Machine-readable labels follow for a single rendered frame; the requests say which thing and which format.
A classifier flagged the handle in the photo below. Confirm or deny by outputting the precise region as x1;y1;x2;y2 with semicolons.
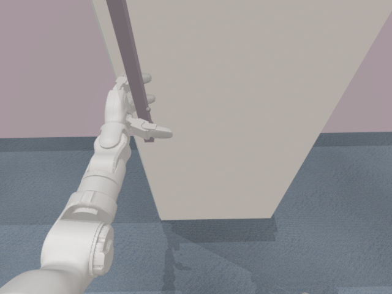
106;0;154;142

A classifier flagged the fridge door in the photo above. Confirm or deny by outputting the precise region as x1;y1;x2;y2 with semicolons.
92;0;392;220

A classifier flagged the robot left forearm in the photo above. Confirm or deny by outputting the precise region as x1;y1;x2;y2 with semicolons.
40;122;131;266

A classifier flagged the robot left hand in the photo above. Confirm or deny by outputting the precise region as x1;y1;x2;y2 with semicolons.
105;72;173;140

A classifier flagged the left robot upper arm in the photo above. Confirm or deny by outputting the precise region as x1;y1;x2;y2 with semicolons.
0;219;114;294

